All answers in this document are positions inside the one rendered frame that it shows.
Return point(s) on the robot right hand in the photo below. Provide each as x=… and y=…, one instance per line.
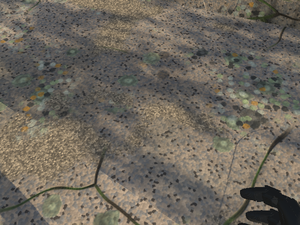
x=288, y=209

